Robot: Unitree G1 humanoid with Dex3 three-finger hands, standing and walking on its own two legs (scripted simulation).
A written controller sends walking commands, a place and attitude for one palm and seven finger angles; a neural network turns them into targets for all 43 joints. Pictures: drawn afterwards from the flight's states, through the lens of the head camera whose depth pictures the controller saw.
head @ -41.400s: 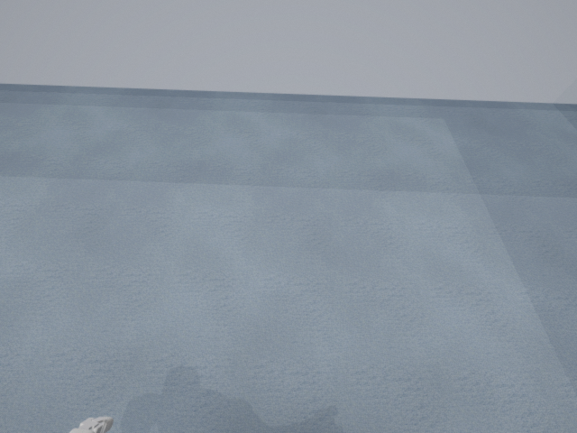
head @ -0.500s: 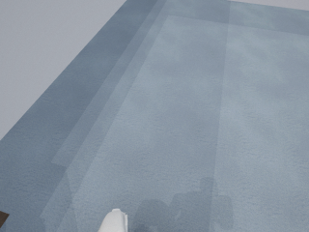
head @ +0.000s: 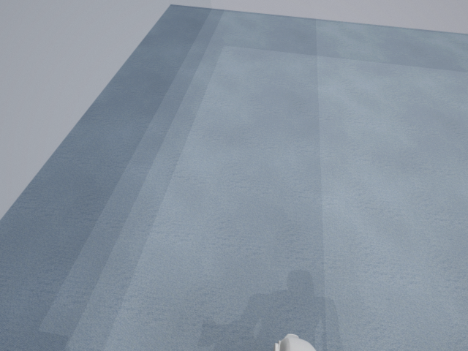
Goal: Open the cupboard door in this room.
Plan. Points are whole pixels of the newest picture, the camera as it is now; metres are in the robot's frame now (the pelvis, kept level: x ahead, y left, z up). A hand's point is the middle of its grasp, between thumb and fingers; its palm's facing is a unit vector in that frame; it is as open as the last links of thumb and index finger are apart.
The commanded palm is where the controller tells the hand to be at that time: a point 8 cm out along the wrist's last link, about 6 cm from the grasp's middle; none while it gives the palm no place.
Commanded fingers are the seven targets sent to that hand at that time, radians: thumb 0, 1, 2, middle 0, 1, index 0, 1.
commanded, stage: walk to a spot facing it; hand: left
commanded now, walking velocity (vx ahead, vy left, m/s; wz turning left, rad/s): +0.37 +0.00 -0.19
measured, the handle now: out of the picture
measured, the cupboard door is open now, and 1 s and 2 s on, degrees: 41 41 41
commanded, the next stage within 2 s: turn to face it in 0.30 s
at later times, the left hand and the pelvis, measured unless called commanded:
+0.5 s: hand (166, 314) +0.22 +0.16 -0.21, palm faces +0.07 -0.99 -0.15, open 7.3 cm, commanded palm none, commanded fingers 0.00 0.90 0.90 -0.20 -0.30 -0.20 -0.30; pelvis +0.24 -0.01 -0.02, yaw +1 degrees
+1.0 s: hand (180, 242) +0.37 +0.15 -0.16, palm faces +0.31 -0.92 -0.25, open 7.4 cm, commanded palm none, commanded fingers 0.00 0.90 0.90 -0.20 -0.30 -0.20 -0.30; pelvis +0.34 -0.06 +0.00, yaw +19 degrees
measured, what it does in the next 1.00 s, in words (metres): walks ahead, turning left: right foot, then left foot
